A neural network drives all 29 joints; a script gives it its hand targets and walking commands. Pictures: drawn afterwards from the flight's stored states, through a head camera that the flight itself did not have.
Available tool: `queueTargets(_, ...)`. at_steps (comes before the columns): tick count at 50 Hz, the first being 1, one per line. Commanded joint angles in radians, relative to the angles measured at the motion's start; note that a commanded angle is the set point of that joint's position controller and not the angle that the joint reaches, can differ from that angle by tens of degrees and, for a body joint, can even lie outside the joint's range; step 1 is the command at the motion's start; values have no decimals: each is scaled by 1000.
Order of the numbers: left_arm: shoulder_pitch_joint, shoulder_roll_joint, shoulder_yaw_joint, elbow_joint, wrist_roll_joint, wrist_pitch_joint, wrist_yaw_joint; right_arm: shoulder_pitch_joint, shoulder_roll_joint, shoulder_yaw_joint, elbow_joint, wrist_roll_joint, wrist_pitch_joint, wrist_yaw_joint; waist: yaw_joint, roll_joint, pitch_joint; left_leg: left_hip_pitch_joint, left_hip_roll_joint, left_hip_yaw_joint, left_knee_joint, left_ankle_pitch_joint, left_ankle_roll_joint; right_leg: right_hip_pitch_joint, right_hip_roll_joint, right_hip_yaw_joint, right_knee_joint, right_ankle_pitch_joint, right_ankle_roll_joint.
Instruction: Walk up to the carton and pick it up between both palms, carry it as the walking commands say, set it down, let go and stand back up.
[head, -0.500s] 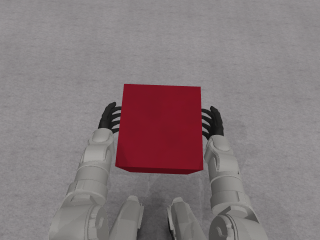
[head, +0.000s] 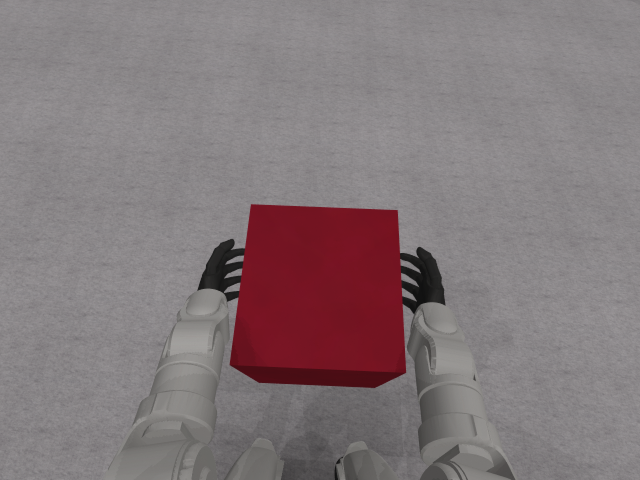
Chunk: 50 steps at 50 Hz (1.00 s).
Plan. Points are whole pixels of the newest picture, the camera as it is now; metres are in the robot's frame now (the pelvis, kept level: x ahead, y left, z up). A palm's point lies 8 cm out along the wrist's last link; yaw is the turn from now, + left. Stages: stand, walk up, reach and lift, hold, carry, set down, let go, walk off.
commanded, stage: reach and lift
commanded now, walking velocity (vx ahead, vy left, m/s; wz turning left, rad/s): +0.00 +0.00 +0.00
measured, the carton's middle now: (320, 306) +0.36 +0.00 -0.11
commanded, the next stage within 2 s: none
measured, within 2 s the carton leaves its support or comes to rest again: neither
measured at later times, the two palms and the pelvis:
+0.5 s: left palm (206, 284) +0.34 +0.14 +0.03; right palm (453, 294) +0.33 -0.15 +0.04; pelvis +0.01 +0.00 +0.04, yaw +0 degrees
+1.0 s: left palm (190, 281) +0.31 +0.14 +0.09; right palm (477, 289) +0.31 -0.15 +0.10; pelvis +0.02 +0.00 +0.05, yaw +0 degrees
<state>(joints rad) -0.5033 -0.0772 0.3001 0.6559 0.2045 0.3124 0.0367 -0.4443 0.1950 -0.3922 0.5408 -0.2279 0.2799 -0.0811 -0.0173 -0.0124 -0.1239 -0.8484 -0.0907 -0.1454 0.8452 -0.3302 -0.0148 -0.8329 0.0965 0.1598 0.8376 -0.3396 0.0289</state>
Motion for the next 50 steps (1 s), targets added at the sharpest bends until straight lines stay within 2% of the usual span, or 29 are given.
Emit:
queueTargets(1, -563, -1051, -549, -69, -128, -51, -240, -522, 1008, 606, 76, 109, 18, 250, 2, 36, -572, 380, -19, 64, -125, 314, 2, 331, 30, -75, -114, 299, -15)
queueTargets(17, -497, -1061, -574, -133, -130, 32, -257, -435, 1018, 614, 34, 116, 105, 277, -9, 29, -446, 564, -5, 57, -289, 344, 10, 540, 12, -66, -281, 352, -10)
queueTargets(29, -460, -1062, -609, -220, -159, 122, -268, -383, 1020, 637, -43, 152, 203, 284, -7, 16, -331, 698, -2, 56, -391, 347, 13, 663, 2, -61, -382, 368, 4)
queueTargets(50, -464, -1045, -647, -386, -223, 333, -278, -382, 1007, 695, -192, 223, 407, 298, -11, 16, -159, 820, 10, 57, -489, 249, 7, 753, -15, -79, -478, 271, -7)
